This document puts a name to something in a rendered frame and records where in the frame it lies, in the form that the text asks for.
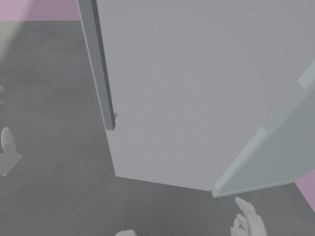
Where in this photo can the fridge door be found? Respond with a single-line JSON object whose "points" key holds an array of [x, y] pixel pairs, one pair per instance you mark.
{"points": [[192, 81]]}

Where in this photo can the handle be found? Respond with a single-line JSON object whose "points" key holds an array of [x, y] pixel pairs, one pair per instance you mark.
{"points": [[91, 23]]}

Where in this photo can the right robot hand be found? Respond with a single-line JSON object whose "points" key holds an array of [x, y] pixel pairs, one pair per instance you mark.
{"points": [[253, 225]]}

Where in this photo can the left robot hand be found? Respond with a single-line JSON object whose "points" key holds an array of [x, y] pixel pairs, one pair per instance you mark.
{"points": [[11, 157]]}

